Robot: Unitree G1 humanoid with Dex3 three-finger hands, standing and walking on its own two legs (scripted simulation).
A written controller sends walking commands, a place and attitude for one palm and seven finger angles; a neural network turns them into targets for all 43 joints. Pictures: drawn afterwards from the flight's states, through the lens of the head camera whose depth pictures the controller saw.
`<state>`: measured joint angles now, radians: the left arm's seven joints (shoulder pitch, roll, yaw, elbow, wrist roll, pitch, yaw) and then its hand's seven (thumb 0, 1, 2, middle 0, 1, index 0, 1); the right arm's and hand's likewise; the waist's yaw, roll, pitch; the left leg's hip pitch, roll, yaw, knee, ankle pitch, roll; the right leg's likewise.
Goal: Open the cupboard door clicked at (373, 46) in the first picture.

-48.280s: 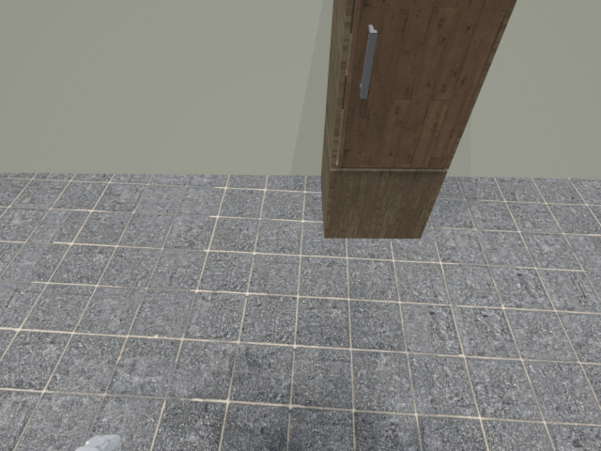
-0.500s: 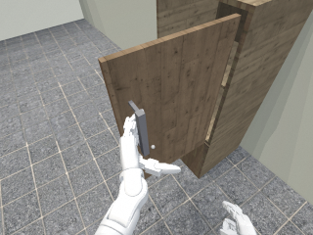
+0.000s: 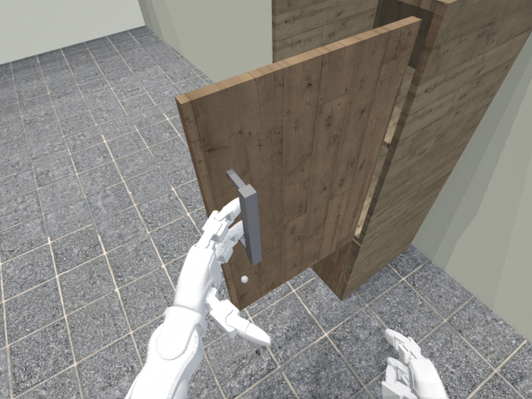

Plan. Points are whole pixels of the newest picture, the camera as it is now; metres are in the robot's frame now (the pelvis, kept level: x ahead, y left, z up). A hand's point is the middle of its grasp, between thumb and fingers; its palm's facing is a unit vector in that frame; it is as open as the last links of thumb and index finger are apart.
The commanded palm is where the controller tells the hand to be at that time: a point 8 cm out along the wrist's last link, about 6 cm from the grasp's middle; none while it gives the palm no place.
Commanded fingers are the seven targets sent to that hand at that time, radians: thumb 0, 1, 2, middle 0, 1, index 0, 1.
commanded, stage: slide the hand sideways off the handle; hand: left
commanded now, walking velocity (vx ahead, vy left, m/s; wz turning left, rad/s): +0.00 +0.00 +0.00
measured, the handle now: (244, 221) +0.37 +0.06 +0.07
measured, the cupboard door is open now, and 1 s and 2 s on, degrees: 87 87 87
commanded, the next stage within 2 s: draw the hand back to the body in 0.72 s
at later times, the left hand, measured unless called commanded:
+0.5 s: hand (192, 311) +0.22 +0.11 +0.07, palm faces -0.12 -0.99 -0.04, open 16.3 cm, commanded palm +0.20 +0.17 +0.08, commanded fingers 0.00 -0.50 0.30 -0.15 -0.30 -0.15 -0.30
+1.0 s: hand (165, 315) +0.21 +0.14 +0.09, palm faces -0.13 -0.99 -0.06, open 16.3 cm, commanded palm +0.18 +0.21 +0.10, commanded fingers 0.00 -0.50 0.30 -0.15 -0.30 -0.15 -0.30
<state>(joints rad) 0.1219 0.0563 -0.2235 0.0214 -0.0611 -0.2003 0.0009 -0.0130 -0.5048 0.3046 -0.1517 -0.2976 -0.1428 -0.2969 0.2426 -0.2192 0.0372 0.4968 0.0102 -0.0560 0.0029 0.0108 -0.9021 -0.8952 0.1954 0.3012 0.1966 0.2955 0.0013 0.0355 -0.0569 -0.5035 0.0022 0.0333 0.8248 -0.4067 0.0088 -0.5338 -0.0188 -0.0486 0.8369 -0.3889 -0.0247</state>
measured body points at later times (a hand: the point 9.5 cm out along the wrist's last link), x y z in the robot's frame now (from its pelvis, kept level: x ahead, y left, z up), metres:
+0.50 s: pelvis +0.01 -0.01 -0.01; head +0.04 -0.02 +0.44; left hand +0.22 +0.16 +0.08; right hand +0.20 -0.22 -0.08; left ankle +0.01 +0.12 -0.70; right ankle +0.02 -0.10 -0.70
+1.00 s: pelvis +0.01 +0.01 -0.01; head +0.02 -0.01 +0.44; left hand +0.21 +0.19 +0.09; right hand +0.19 -0.22 -0.08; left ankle +0.01 +0.12 -0.70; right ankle +0.02 -0.10 -0.70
